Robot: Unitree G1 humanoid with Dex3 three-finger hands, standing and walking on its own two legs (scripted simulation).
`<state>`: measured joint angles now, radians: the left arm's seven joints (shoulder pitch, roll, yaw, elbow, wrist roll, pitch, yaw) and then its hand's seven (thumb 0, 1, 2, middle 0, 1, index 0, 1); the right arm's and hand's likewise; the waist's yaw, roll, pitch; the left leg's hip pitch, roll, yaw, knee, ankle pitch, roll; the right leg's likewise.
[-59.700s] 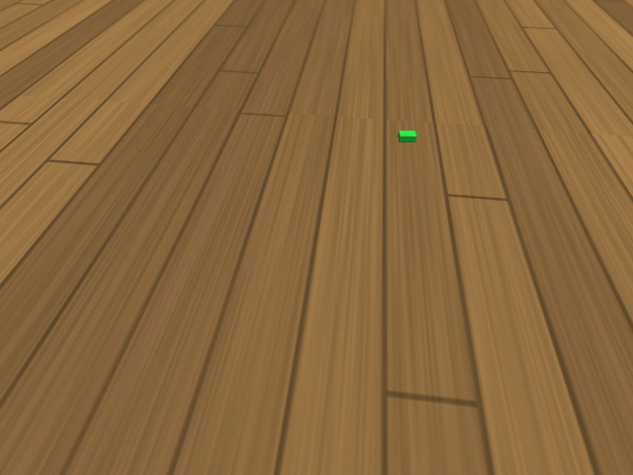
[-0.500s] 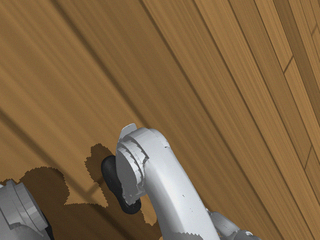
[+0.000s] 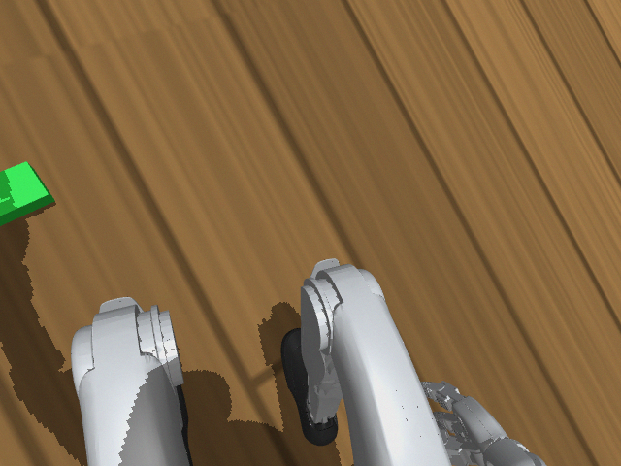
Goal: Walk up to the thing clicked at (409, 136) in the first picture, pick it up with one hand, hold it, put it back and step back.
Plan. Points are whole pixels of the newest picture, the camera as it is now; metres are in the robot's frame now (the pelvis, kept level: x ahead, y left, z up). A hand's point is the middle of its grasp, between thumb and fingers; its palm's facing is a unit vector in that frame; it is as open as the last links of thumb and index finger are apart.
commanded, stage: withdraw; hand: left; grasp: from above
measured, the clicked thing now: (9, 195) +0.49 +0.35 -0.32
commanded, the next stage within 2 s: home in 0.34 s
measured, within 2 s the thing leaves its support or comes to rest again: neither
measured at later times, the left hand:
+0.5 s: hand out of the picture +0.49 +0.37 -0.16, palm faces -0.42 -0.07 -0.91, open 13.3 cm
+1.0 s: hand out of the picture +0.32 +0.32 +0.03, palm faces -0.22 -0.64 -0.74, open 7.7 cm
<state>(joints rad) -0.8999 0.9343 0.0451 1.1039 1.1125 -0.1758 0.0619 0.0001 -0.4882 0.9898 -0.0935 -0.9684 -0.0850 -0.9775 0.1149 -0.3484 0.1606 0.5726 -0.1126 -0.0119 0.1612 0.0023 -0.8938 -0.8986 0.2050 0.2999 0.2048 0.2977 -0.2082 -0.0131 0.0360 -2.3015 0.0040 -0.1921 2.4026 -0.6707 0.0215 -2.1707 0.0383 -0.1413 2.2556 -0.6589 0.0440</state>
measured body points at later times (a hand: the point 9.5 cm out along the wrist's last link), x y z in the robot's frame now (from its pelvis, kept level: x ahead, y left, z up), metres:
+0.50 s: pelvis +0.00 -0.01 -0.01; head +0.26 +0.09 +0.34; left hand +0.50 +0.37 -0.11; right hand +0.04 -0.27 -0.10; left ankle +0.08 +0.12 -0.31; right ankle +0.12 -0.13 -0.31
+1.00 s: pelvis +0.01 -0.01 +0.13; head +0.18 +0.06 +0.54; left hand +0.33 +0.35 +0.07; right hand +0.23 -0.24 +0.02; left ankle +0.08 +0.12 -0.31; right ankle +0.12 -0.13 -0.31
